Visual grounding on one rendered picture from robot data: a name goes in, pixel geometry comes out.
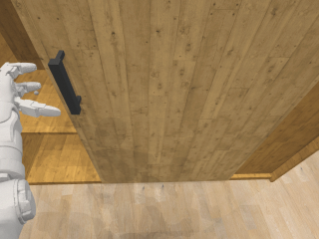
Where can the handle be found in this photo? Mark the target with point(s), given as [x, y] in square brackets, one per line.
[61, 77]

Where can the robot left upper arm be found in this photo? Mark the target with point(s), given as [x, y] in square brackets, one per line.
[17, 206]

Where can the wardrobe door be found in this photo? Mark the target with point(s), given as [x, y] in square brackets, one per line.
[177, 90]
[296, 131]

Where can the robot left forearm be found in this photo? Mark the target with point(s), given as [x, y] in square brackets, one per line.
[11, 143]

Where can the robot left hand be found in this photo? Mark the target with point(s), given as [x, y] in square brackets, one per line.
[12, 92]

